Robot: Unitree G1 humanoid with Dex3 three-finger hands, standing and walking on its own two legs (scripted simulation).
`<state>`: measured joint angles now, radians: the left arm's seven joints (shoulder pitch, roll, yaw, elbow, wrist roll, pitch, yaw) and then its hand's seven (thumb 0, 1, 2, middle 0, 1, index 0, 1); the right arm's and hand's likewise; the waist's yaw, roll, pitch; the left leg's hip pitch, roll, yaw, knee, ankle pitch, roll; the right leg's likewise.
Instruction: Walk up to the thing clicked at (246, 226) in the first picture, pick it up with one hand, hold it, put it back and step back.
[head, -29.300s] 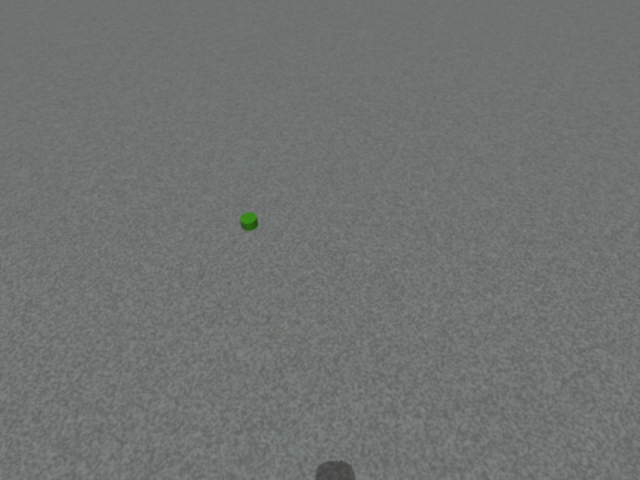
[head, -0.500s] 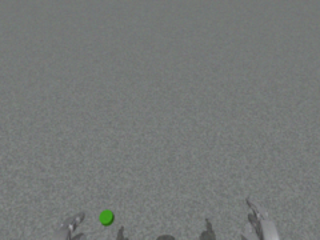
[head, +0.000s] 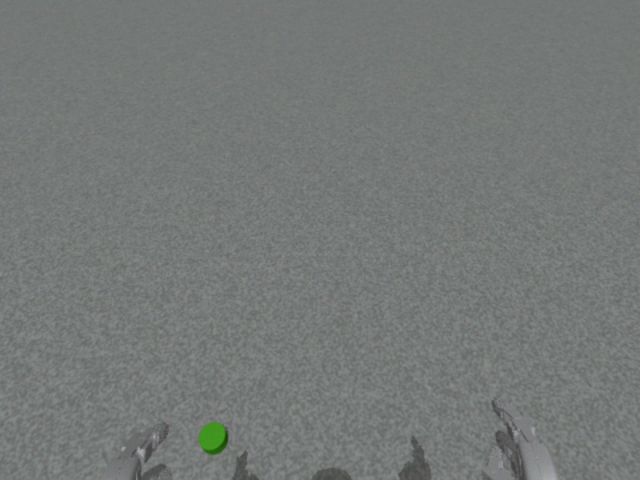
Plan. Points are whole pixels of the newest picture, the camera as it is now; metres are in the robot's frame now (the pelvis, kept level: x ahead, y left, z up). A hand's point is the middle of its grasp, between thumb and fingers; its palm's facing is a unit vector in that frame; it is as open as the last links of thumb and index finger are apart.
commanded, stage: home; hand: left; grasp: from above
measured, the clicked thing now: (213, 438) +0.42 +0.30 -0.69
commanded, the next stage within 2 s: stand in 0.50 s
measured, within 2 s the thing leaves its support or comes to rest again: neither
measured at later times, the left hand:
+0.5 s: hand out of the picture +0.16 +0.18 -0.05, palm faces +0.06 -0.98 -0.20, open 7.4 cm
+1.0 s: hand out of the picture +0.06 +0.24 -0.11, palm faces +0.04 -0.94 -0.33, open 7.4 cm
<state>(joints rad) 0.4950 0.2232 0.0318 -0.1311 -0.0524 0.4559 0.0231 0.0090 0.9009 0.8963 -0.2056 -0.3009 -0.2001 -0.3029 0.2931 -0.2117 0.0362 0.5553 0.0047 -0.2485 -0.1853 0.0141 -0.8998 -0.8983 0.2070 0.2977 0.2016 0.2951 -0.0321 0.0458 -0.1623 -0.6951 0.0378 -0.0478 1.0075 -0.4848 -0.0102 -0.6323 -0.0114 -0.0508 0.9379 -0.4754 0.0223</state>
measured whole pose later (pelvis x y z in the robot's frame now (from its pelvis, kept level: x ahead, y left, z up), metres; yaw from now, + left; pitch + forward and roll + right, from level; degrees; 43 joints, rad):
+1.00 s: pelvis -0.01 +0.01 +0.04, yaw +0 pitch -1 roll -1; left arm 0.23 0.29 0.05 0.90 0.04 0.04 0.04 0.01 0.90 0.90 -0.21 -0.30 -0.20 -0.30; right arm 0.20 -0.29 -0.04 0.96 -0.05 -0.01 -0.01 0.01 -0.90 -0.90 0.20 0.30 0.20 0.29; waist 0.02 0.00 0.04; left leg -0.31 0.00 -0.01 0.65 -0.32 0.01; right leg -0.27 -0.05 -0.02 0.62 -0.33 0.04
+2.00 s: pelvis +0.00 +0.00 +0.07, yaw +0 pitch -3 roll +0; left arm 0.11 0.30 0.03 1.16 0.02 0.00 0.02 0.00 0.90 0.90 -0.21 -0.30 -0.20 -0.30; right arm 0.12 -0.32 -0.01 1.14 -0.02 0.00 -0.01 0.01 -0.90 -0.90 0.21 0.30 0.20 0.29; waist 0.01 0.02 0.06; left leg -0.11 0.01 0.00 0.34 -0.18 -0.01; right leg -0.09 -0.03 -0.02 0.33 -0.19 0.03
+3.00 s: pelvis +0.00 -0.01 +0.07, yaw -1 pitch -2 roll +0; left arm 0.12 0.33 0.02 1.14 0.01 0.00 0.01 0.00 0.90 0.90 -0.21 -0.30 -0.20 -0.30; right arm 0.12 -0.33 0.00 1.14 -0.02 0.00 0.00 0.01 -0.90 -0.90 0.21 0.30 0.20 0.29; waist 0.00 0.01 0.05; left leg -0.11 0.02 0.00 0.33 -0.17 -0.02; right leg -0.09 -0.02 -0.02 0.32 -0.18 0.02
